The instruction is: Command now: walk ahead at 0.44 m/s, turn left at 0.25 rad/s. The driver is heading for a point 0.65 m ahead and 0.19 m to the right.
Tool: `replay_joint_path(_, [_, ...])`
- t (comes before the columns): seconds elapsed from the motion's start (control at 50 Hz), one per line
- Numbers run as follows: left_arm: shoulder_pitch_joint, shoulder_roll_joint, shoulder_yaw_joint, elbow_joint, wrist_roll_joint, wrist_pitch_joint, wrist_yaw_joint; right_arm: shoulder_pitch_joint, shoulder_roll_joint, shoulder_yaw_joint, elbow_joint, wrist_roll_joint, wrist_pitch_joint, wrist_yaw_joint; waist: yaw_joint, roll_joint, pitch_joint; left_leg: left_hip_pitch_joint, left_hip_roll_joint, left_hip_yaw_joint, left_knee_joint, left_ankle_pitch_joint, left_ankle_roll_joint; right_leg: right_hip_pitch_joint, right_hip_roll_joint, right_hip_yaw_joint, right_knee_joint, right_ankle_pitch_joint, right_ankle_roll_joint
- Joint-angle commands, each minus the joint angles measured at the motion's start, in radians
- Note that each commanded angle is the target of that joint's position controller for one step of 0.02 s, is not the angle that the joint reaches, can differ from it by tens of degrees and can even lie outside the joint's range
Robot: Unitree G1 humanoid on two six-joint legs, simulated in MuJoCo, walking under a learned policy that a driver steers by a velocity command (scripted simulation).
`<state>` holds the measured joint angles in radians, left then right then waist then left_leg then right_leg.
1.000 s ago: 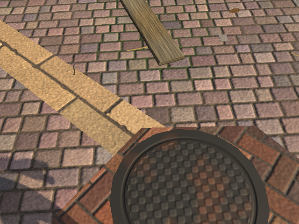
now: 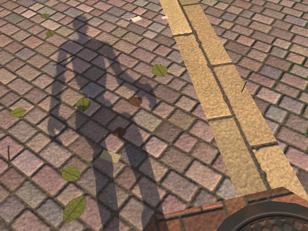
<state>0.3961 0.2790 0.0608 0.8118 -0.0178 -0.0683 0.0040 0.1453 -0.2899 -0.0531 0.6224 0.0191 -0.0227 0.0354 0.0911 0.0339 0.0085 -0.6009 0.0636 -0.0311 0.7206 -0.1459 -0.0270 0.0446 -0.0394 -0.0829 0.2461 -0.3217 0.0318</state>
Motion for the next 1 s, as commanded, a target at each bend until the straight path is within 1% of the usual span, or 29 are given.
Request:
replay_joint_path(0.02, [-0.021, 0.218, 0.053, -0.037, -0.021, -0.006, -0.005, -0.132, -0.07, -0.012, -0.114, 0.006, -0.029, 0.012, -0.024, -0.165, 0.102, 0.076, -0.033, 0.065, -0.118, -0.037, 0.048, -0.098, -0.248, 0.133, -0.088, 0.28, -0.196])
replay_joint_path(0.04, [-0.032, 0.227, 0.053, -0.031, -0.024, -0.002, -0.005, -0.082, -0.091, -0.023, -0.104, 0.006, -0.03, 0.011, -0.068, -0.171, 0.073, 0.164, -0.056, 0.081, -0.157, -0.04, 0.073, -0.089, -0.25, 0.118, -0.029, 0.436, -0.184])
replay_joint_path(0.08, [-0.024, 0.186, 0.034, -0.023, -0.018, -0.001, -0.001, 0.183, -0.172, -0.07, -0.025, 0.002, -0.025, -0.005, -0.21, -0.117, -0.109, 0.571, -0.092, 0.095, -0.208, 0.011, 0.133, -0.188, -0.17, 0.008, 0.324, 0.695, -0.122])
replay_joint_path(0.1, [-0.006, 0.101, 0.002, -0.065, 0.013, -0.009, -0.002, 0.342, -0.256, -0.089, -0.005, -0.015, -0.016, -0.023, -0.252, 0.063, -0.271, 0.918, 0.149, -0.237, -0.213, -0.083, 0.22, -0.486, -0.096, -0.026, 0.692, 0.357, -0.059])
replay_joint_path(0.12, [0.036, 0.045, -0.019, -0.082, 0.013, -0.031, -0.004, 0.361, -0.299, -0.085, 0.0, -0.012, -0.021, -0.02, -0.202, 0.262, -0.386, 1.0, 0.322, -0.701, -0.394, -0.278, 0.342, -0.7, 0.054, 0.103, 0.945, -0.258, -0.03])
replay_joint_path(0.14, [-0.043, 0.156, 0.012, -0.082, -0.019, -0.041, -0.008, 0.308, -0.203, -0.058, 0.0, -0.012, -0.033, -0.014, -0.22, 0.15, -0.273, 0.913, 0.3, -0.648, -0.439, -0.337, 0.309, -0.8, -0.002, 0.181, 1.044, -0.22, -0.041])
replay_joint_path(0.16, [-0.103, 0.172, 0.016, -0.104, -0.03, -0.048, -0.012, 0.246, -0.17, -0.045, 0.002, -0.009, -0.039, -0.011, -0.195, 0.131, -0.146, 0.788, 0.267, -0.5, -0.447, -0.278, 0.279, -0.835, -0.049, 0.155, 1.032, -0.126, -0.062])
replay_joint_path(0.18, [-0.128, 0.155, 0.013, -0.101, -0.015, -0.05, -0.007, 0.188, -0.145, -0.037, 0.002, -0.01, -0.042, -0.01, -0.165, 0.06, -0.085, 0.672, 0.22, -0.397, -0.463, -0.189, 0.26, -0.803, -0.085, 0.141, 0.982, -0.038, -0.065])
replay_joint_path(0.2, [-0.131, 0.144, 0.015, -0.094, 0.002, -0.044, -0.005, 0.144, -0.113, -0.027, 0.0, -0.018, -0.045, -0.006, -0.135, 0.047, -0.031, 0.582, 0.17, -0.311, -0.494, -0.089, 0.242, -0.764, -0.108, 0.141, 0.932, 0.03, -0.063])
replay_joint_path(0.22, [-0.09, 0.127, 0.013, -0.084, -0.002, -0.033, -0.012, 0.119, -0.106, -0.025, -0.001, -0.027, -0.051, -0.008, -0.1, 0.092, -0.036, 0.526, 0.167, -0.266, -0.525, -0.037, 0.248, -0.707, -0.124, 0.15, 0.921, 0.079, -0.056])
replay_joint_path(0.24, [-0.068, 0.111, 0.01, -0.069, -0.006, -0.022, -0.016, 0.108, -0.096, -0.026, 0.004, -0.025, -0.061, -0.009, -0.089, 0.082, -0.033, 0.498, 0.161, -0.227, -0.552, 0.018, 0.256, -0.684, -0.127, 0.146, 0.913, 0.102, -0.045])
replay_joint_path(0.28, [-0.077, 0.093, 0.008, -0.064, -0.008, 0.001, -0.015, 0.104, -0.1, -0.03, 0.026, -0.025, -0.079, -0.012, -0.073, 0.047, 0.001, 0.463, 0.155, -0.139, -0.588, 0.1, 0.254, -0.705, -0.125, 0.15, 0.875, 0.153, -0.028])
replay_joint_path(0.34, [-0.163, 0.079, 0.004, -0.093, -0.005, 0.007, -0.012, 0.136, -0.106, -0.033, 0.063, -0.033, -0.089, -0.019, -0.097, 0.018, 0.05, 0.469, 0.144, -0.029, -0.606, 0.195, 0.237, -0.767, -0.092, 0.188, 0.727, 0.287, -0.013])
replay_joint_path(0.42, [-0.289, 0.056, -0.009, -0.133, -0.003, -0.006, -0.035, 0.152, -0.132, -0.036, 0.091, -0.026, -0.089, -0.033, -0.14, 0.006, 0.087, 0.481, 0.133, 0.084, -0.642, 0.206, 0.197, -0.709, -0.048, 0.126, 0.471, 0.472, -0.031])
replay_joint_path(0.5, [-0.392, 0.046, -0.018, -0.191, -0.003, -0.013, -0.065, 0.214, -0.149, -0.043, 0.136, -0.014, -0.065, -0.041, -0.174, -0.017, 0.111, 0.649, 0.179, 0.129, -0.591, 0.308, 0.181, -0.759, -0.027, 0.092, 0.349, 0.435, -0.069])
replay_joint_path(0.54, [-0.397, 0.059, -0.012, -0.216, -0.003, -0.013, -0.079, 0.21, -0.165, -0.047, 0.141, -0.013, -0.045, -0.049, -0.155, 0.002, 0.084, 0.728, 0.192, 0.152, -0.501, 0.544, 0.163, -0.74, 0.006, 0.049, 0.328, 0.335, -0.099])
replay_joint_path(0.58, [-0.327, 0.1, 0.008, -0.22, -0.001, -0.004, -0.081, 0.201, -0.196, -0.055, 0.133, -0.014, -0.025, -0.063, -0.105, 0.055, -0.005, 0.776, 0.189, 0.177, -0.325, 0.921, 0.139, -0.618, 0.076, -0.016, 0.35, 0.213, -0.138])
replay_joint_path(0.6, [-0.218, 0.141, 0.03, -0.202, -0.002, 0.001, -0.076, 0.194, -0.205, -0.056, 0.127, -0.016, -0.014, -0.07, -0.044, 0.066, -0.075, 0.752, 0.176, 0.189, -0.161, 1.013, 0.125, -0.474, 0.113, -0.028, 0.347, 0.184, -0.165])
replay_joint_path(0.62, [-0.059, 0.194, 0.058, -0.173, -0.005, 0.005, -0.061, 0.176, -0.202, -0.051, 0.116, -0.013, -0.013, -0.078, 0.049, 0.034, -0.156, 0.603, 0.141, 0.207, 0.075, 0.916, 0.091, -0.205, 0.113, 0.022, 0.285, 0.242, -0.21])
replay_joint_path(0.64, [0.048, 0.304, 0.087, -0.163, 0.001, 0.013, -0.043, 0.267, -0.103, -0.018, 0.072, -0.041, -0.032, -0.07, 0.019, -0.177, -0.297, 0.193, 0.023, 0.195, 0.465, 0.285, 0.031, 0.225, -0.141, 0.442, 0.31, 0.23, -0.357])
replay_joint_path(0.66, [0.038, 0.288, 0.077, -0.178, -0.01, 0.004, -0.043, 0.284, -0.062, 0.009, 0.06, -0.042, -0.071, -0.047, -0.009, -0.23, -0.439, -0.069, -0.156, -0.01, 0.703, -0.443, 0.004, 0.414, -0.303, 0.937, 0.138, 0.079, -0.503])
replay_joint_path(0.68, [0.03, 0.215, 0.058, -0.178, -0.001, 0.002, -0.039, 0.16, -0.149, -0.015, 0.035, 0.003, -0.101, -0.029, 0.041, -0.139, -0.355, -0.177, -0.086, -0.113, 0.731, -0.382, 0.027, 0.37, -0.269, 0.838, 0.081, 0.018, -0.432])
replay_joint_path(0.7, [-0.024, 0.187, 0.049, -0.18, 0.0, -0.001, -0.035, 0.094, -0.15, -0.01, 0.006, 0.02, -0.117, -0.023, 0.018, -0.079, -0.213, -0.196, -0.039, -0.097, 0.651, -0.291, 0.044, 0.219, -0.233, 0.696, 0.063, 0.051, -0.385])
replay_joint_path(0.72, [-0.09, 0.168, 0.042, -0.191, -0.002, -0.001, -0.033, 0.07, -0.136, -0.008, 0.004, 0.001, -0.122, -0.029, -0.03, 0.001, -0.115, -0.161, -0.001, -0.08, 0.546, -0.24, 0.042, 0.054, -0.189, 0.596, 0.047, 0.156, -0.355])
replay_joint_path(0.74, [-0.137, 0.143, 0.033, -0.204, 0.005, -0.002, -0.031, 0.075, -0.144, -0.017, 0.008, -0.02, -0.116, -0.035, -0.067, -0.003, -0.066, -0.096, 0.025, -0.074, 0.473, -0.205, 0.032, -0.064, -0.155, 0.525, 0.025, 0.263, -0.342])
replay_joint_path(0.76, [-0.163, 0.136, 0.029, -0.217, 0.016, -0.001, -0.028, 0.094, -0.142, -0.019, 0.009, -0.027, -0.104, -0.034, -0.095, -0.034, -0.051, -0.04, 0.033, -0.073, 0.449, -0.186, 0.018, -0.145, -0.133, 0.496, 0.0, 0.319, -0.345])
replay_joint_path(0.82, [-0.168, 0.156, 0.036, -0.205, 0.009, -0.006, -0.015, 0.11, -0.106, -0.01, 0.013, -0.039, -0.075, -0.04, -0.117, -0.057, -0.027, 0.009, 0.035, -0.034, 0.319, -0.135, -0.037, -0.286, -0.097, 0.4, -0.026, 0.446, -0.348])
replay_joint_path(0.92, [-0.103, 0.18, 0.042, -0.162, 0.0, 0.015, 0.01, -0.082, -0.058, 0.011, -0.025, -0.037, -0.081, -0.035, -0.037, -0.103, -0.007, 0.122, -0.045, 0.009, -0.081, 0.225, -0.062, -0.361, -0.005, 0.286, 0.028, 0.445, -0.252])
replay_joint_path(1.0, [-0.042, 0.161, 0.035, -0.121, 0.0, 0.035, 0.02, -0.11, -0.093, -0.006, -0.03, -0.03, -0.096, -0.016, -0.021, -0.136, -0.048, 0.164, -0.076, -0.023, -0.208, 0.268, -0.02, -0.221, -0.054, 0.362, 0.15, 0.467, -0.206])
